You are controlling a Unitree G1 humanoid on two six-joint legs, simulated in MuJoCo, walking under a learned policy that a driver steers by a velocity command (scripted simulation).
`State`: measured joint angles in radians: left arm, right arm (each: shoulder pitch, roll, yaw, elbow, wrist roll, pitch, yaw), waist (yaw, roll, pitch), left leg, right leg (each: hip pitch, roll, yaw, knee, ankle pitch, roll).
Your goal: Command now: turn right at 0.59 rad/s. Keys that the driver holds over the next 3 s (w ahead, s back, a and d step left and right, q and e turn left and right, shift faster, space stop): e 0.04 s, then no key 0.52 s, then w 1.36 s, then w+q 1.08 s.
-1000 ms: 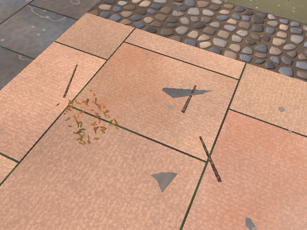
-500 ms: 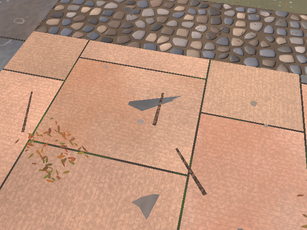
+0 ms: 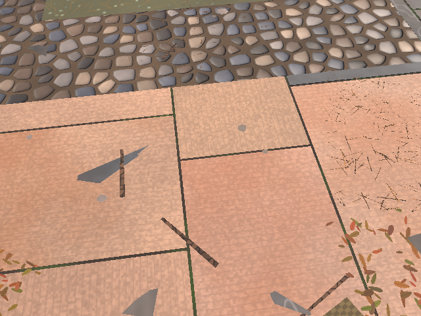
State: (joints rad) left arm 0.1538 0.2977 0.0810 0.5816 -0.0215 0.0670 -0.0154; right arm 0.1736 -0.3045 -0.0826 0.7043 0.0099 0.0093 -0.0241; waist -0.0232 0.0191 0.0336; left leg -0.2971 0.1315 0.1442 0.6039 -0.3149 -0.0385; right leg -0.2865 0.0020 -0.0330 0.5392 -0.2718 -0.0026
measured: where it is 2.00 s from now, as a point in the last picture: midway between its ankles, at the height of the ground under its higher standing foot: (235, 248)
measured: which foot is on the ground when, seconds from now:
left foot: up 0.00-0.36, down 0.38-0.80, up 0.82-1.00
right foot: down 0.00-1.00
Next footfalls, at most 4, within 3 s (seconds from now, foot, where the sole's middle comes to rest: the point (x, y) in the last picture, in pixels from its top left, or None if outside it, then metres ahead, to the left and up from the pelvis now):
0.38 left None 0.06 0.13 -0.77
1.24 left None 0.44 0.09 -0.77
1.78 right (272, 239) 0.71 -0.18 -0.77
2.32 left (206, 168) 1.02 0.04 -0.77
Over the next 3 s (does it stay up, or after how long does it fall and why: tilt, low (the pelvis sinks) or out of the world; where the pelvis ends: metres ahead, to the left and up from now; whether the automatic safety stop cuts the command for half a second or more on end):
stays up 1.24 -0.02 0.01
